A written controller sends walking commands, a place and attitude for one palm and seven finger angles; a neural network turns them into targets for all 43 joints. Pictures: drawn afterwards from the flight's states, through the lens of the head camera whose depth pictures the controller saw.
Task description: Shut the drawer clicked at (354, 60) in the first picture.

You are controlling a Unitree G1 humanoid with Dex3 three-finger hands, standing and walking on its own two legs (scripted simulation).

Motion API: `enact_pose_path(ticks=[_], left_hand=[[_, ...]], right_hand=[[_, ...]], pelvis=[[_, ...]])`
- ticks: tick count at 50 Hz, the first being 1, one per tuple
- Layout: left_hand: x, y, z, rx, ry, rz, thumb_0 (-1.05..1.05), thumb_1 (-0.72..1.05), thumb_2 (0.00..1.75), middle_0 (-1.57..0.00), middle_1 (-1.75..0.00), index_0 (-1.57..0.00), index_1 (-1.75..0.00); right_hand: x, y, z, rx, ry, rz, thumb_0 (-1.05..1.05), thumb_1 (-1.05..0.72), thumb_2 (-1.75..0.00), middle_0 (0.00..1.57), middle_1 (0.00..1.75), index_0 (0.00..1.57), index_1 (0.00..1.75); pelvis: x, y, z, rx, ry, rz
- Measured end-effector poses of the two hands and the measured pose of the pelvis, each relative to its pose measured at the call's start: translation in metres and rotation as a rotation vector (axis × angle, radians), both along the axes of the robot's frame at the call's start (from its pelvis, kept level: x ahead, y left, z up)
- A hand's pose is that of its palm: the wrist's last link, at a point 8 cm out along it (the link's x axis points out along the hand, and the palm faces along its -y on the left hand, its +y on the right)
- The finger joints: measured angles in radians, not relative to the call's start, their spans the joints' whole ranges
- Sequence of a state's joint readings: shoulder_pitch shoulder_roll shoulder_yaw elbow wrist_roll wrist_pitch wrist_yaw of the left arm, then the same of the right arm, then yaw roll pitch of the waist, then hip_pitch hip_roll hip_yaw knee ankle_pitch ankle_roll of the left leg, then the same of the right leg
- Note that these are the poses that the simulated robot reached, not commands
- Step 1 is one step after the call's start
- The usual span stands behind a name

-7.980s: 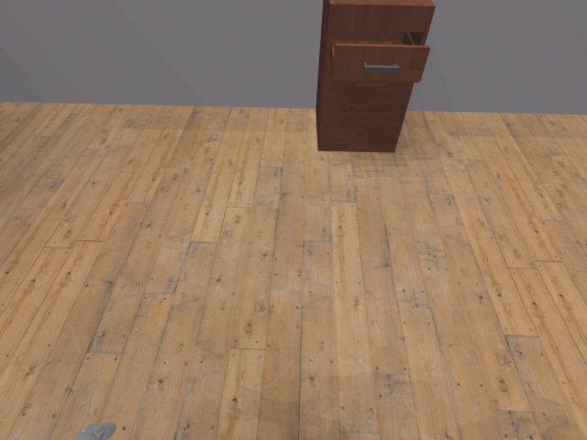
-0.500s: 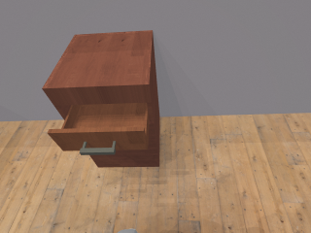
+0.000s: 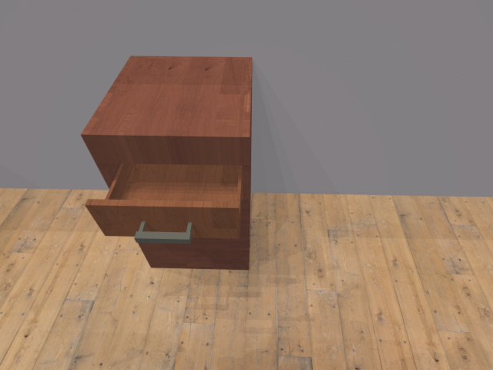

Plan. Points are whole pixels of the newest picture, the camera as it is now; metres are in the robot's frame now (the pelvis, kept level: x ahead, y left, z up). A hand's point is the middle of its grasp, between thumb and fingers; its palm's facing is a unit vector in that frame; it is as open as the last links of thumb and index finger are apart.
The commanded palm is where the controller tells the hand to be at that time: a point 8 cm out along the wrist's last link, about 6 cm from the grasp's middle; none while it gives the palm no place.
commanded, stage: come to a stop and stand still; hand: left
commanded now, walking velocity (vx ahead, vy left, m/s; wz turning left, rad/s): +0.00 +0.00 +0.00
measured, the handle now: (165, 231) +0.47 +0.25 -0.19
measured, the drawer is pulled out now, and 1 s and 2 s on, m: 0.15 0.15 0.15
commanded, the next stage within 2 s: look again from close up in 0.44 s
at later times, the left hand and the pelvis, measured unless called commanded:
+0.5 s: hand out of the picture -0.02 +0.22 -0.17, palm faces -0.01 -0.98 -0.22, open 7.4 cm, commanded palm none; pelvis -0.03 +0.04 +0.01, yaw -2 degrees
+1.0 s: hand out of the picture -0.05 +0.16 -0.16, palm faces +0.01 -0.98 -0.18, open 7.4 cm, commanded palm none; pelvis -0.04 +0.01 +0.01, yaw -2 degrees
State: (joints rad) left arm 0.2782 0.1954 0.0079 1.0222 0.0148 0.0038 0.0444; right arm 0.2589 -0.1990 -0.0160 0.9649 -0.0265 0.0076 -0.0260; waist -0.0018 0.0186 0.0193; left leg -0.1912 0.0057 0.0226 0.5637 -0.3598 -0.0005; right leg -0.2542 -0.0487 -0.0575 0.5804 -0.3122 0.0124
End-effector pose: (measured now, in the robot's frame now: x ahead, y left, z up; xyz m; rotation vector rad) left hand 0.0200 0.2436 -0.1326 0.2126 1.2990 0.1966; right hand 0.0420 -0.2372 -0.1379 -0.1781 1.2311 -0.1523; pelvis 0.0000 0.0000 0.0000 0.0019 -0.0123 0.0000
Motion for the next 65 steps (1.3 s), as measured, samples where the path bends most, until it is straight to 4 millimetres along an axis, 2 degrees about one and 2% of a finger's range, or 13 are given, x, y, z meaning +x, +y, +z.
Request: enact_pose_path(ticks=[3,6,12,17,25,32,39,49,65], left_hand=[[0.005,0.009,-0.002,-0.007,-0.025,-0.019,0.01,0.91,0.9,-0.2,-0.3,-0.2,-0.3],[0.009,0.016,-0.002,-0.017,-0.054,-0.029,0.01,0.91,0.9,-0.2,-0.3,-0.2,-0.3],[0.007,0.025,0.0,-0.032,-0.074,-0.041,0.01,0.91,0.9,-0.2,-0.3,-0.2,-0.3],[-0.008,0.027,0.0,-0.038,-0.04,-0.043,0.01,0.91,0.9,-0.2,-0.3,-0.2,-0.3],[-0.043,0.022,-0.001,-0.046,0.054,-0.025,0.01,0.91,0.9,-0.2,-0.3,-0.2,-0.3],[-0.066,0.008,-0.001,-0.058,0.111,-0.006,0.01,0.91,0.9,-0.2,-0.3,-0.2,-0.3],[-0.076,-0.01,-0.001,-0.074,0.125,0.005,0.01,0.91,0.9,-0.2,-0.3,-0.2,-0.3],[-0.073,-0.029,-0.002,-0.089,0.105,0.007,0.01,0.9,0.9,-0.2,-0.3,-0.2,-0.3],[-0.067,-0.034,-0.003,-0.087,0.1,0.026,0.01,0.91,0.9,-0.2,-0.3,-0.2,-0.3]], right_hand=[[0.005,0.017,0.003,0.01,-0.047,0.002,0.01,-0.91,-0.9,0.2,0.3,0.2,0.3],[0.005,0.026,0.006,0.004,-0.071,0.001,0.0,-0.93,-0.9,0.2,0.3,0.2,0.3],[-0.012,0.037,0.008,-0.001,-0.053,-0.001,0.0,-0.93,-0.9,0.2,0.3,0.2,0.3],[-0.038,0.041,0.006,0.005,0.004,-0.022,0.0,-0.92,-0.9,0.2,0.3,0.2,0.3],[-0.081,0.044,0.001,0.025,0.12,-0.059,0.0,-0.91,-0.9,0.2,0.3,0.2,0.3],[-0.103,0.046,-0.002,0.05,0.181,-0.078,0.01,-0.91,-0.9,0.2,0.3,0.2,0.3],[-0.108,0.046,-0.005,0.073,0.192,-0.083,0.0,-0.91,-0.9,0.2,0.3,0.2,0.3],[-0.104,0.039,-0.007,0.088,0.175,-0.084,0.0,-0.91,-0.9,0.2,0.3,0.2,0.3],[-0.112,0.027,-0.006,0.074,0.227,-0.077,0.0,-0.91,-0.9,0.2,0.3,0.2,0.3]], pelvis=[[-0.004,0.01,-0.001,-0.004,-0.013,-0.011],[-0.009,0.019,-0.001,-0.007,-0.023,-0.017],[-0.019,0.032,0.002,-0.006,-0.035,-0.025],[-0.025,0.037,0.004,-0.002,-0.037,-0.03],[-0.03,0.036,0.007,0.003,-0.037,-0.031],[-0.033,0.03,0.008,0.006,-0.04,-0.03],[-0.036,0.022,0.009,0.008,-0.037,-0.03],[-0.039,0.01,0.009,0.009,-0.028,-0.033],[-0.032,0.0,0.007,0.001,-0.011,-0.022]])
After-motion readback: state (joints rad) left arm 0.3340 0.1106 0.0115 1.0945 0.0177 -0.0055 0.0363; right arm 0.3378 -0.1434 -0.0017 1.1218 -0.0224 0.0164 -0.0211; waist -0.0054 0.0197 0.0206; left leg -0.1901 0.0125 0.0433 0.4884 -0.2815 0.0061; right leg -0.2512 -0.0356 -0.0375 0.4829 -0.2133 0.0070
